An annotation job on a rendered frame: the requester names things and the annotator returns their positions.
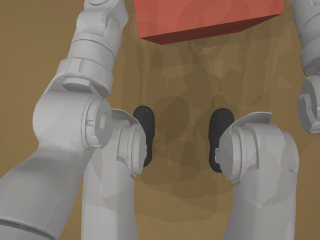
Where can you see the robot right foot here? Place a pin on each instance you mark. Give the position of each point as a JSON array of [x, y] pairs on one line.
[[220, 120]]

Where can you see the right robot forearm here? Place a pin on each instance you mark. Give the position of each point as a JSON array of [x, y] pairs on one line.
[[306, 16]]

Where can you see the right robot upper arm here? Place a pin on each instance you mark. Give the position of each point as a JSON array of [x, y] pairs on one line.
[[308, 104]]

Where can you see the left robot upper arm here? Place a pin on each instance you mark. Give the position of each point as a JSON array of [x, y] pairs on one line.
[[37, 196]]

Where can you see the left robot forearm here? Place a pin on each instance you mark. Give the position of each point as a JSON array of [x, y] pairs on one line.
[[93, 50]]

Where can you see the carton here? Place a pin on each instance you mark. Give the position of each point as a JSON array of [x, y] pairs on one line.
[[171, 21]]

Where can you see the robot left foot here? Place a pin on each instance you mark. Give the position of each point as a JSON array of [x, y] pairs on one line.
[[146, 118]]

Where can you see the robot foot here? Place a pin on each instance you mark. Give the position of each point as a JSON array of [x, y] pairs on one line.
[[146, 118], [220, 120]]

